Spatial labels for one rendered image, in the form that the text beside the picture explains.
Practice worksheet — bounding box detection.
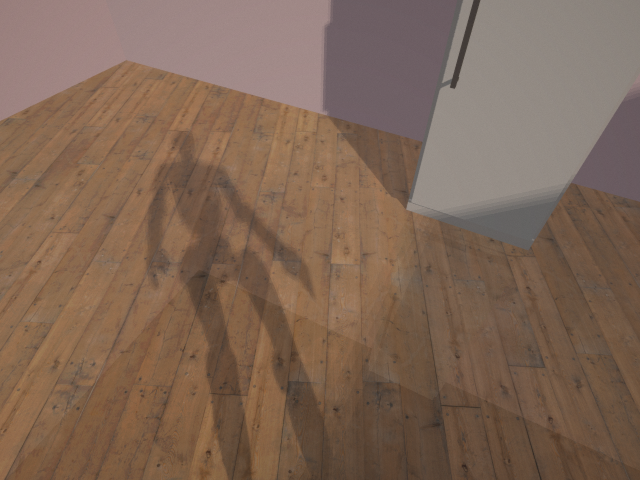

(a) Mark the fridge door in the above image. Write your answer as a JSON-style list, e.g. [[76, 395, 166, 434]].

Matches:
[[411, 0, 640, 241]]

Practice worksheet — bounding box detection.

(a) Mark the handle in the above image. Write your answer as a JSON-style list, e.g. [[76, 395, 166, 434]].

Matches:
[[450, 0, 480, 89]]

